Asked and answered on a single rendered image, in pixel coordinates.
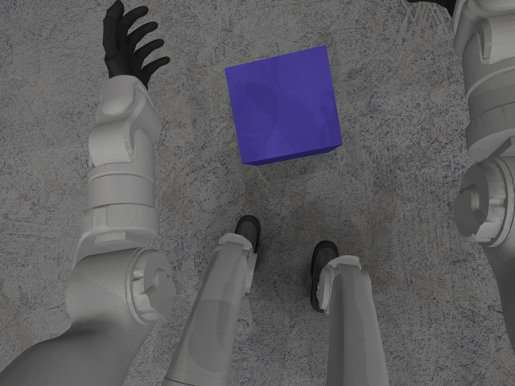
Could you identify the robot left hand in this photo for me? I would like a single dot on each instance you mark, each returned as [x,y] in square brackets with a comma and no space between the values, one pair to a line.
[120,57]

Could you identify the robot right foot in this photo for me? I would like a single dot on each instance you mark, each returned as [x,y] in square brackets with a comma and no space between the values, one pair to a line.
[324,252]

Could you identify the left robot forearm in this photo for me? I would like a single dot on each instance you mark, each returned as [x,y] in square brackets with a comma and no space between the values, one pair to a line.
[121,212]

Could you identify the robot left upper arm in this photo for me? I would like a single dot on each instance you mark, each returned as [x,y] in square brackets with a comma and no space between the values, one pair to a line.
[114,300]

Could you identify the robot right upper arm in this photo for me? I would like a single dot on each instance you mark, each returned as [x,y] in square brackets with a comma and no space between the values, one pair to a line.
[484,212]

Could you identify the robot right hand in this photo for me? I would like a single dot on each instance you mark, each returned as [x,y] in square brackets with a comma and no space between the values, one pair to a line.
[449,4]

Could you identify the robot foot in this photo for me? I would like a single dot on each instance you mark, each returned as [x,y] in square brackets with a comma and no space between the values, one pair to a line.
[249,228]
[324,252]

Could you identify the carton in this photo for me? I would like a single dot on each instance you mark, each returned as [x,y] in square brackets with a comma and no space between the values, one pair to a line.
[284,107]

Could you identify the robot left foot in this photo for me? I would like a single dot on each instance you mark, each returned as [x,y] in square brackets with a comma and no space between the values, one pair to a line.
[249,228]

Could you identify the right robot forearm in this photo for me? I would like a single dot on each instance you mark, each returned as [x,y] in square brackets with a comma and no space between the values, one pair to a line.
[485,38]

